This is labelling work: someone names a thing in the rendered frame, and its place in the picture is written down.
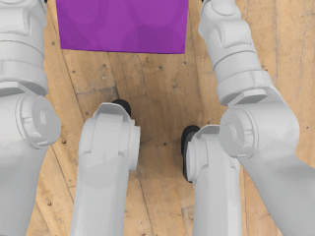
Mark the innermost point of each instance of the robot left shin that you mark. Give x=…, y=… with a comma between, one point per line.
x=88, y=131

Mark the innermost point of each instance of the robot left upper arm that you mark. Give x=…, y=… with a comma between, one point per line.
x=28, y=126

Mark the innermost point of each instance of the right robot forearm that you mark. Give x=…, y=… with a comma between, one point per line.
x=233, y=56

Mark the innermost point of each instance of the carton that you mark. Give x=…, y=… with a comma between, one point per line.
x=126, y=26

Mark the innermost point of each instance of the right robot thigh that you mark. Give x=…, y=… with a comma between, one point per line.
x=217, y=206

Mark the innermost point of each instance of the robot right upper arm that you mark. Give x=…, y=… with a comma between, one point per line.
x=263, y=137

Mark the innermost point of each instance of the left robot forearm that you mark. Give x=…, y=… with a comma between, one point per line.
x=22, y=47

